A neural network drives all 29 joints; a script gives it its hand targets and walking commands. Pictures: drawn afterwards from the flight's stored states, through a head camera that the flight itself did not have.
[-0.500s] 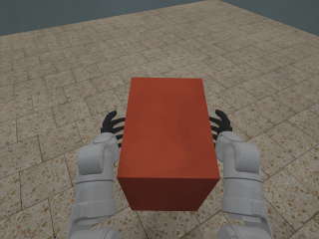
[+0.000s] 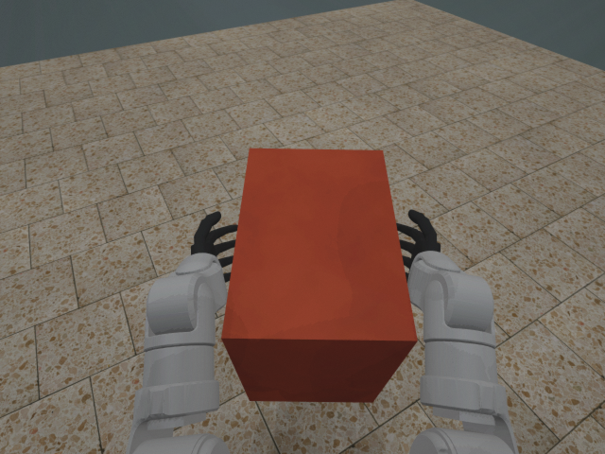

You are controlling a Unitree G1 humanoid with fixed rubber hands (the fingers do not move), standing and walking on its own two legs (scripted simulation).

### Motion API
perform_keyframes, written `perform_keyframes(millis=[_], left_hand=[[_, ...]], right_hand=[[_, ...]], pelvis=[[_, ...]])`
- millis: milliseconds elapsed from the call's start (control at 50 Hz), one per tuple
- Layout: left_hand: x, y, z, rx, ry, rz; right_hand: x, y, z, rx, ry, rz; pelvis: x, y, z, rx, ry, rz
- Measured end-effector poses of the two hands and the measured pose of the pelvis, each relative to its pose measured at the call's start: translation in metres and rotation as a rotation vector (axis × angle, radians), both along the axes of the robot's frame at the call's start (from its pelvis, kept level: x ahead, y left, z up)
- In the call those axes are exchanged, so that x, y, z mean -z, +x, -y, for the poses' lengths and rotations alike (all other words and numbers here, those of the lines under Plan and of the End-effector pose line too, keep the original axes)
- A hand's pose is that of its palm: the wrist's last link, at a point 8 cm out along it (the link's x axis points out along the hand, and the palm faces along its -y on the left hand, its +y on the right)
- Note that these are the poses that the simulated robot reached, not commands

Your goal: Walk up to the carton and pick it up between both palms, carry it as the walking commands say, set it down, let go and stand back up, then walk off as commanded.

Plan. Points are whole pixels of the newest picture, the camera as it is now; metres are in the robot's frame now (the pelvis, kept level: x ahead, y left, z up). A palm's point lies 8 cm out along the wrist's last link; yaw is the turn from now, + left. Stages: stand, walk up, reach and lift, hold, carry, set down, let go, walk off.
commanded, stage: carry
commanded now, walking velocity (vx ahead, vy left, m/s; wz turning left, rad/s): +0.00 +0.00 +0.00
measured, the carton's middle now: (313, 280) +0.35 +0.00 +0.04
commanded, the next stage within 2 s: hold in 0.96 s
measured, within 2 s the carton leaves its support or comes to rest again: neither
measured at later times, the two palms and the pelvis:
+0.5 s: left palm (208, 269) +0.33 +0.13 +0.10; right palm (423, 267) +0.33 -0.14 +0.10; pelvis +0.00 +0.00 +0.00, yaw +0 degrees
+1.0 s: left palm (211, 279) +0.33 +0.13 +0.08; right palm (421, 277) +0.33 -0.15 +0.08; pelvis +0.00 -0.01 +0.00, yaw +0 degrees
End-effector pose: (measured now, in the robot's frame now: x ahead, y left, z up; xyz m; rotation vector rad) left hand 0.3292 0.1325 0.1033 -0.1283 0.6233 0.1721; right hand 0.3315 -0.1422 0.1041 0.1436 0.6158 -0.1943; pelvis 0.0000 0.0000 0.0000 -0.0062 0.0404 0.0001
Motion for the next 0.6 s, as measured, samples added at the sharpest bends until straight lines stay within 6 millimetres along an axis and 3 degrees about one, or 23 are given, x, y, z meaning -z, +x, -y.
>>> perform_keyframes(millis=[600], left_hand=[[0.0023,-0.0021,0.0018,-0.007,-0.005,0.002]], right_hand=[[0.0027,-0.0013,0.0018,-0.002,0.005,0.000]], pelvis=[[0.0000,0.0038,0.0034,-0.003,0.000,0.000]])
